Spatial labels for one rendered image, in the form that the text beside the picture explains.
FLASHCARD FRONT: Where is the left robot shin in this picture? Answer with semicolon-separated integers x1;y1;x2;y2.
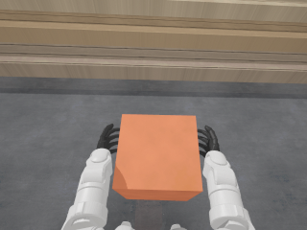
121;221;131;227

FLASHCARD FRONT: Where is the left robot forearm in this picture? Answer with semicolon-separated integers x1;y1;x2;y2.
61;148;113;230

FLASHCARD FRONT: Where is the carton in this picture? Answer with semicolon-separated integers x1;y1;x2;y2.
112;114;203;201

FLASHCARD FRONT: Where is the right robot forearm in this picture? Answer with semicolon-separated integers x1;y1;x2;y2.
202;150;255;230

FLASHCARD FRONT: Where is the robot right hand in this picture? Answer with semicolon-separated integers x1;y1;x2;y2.
197;126;220;158

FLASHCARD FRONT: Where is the robot left hand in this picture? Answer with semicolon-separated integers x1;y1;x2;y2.
96;124;120;154

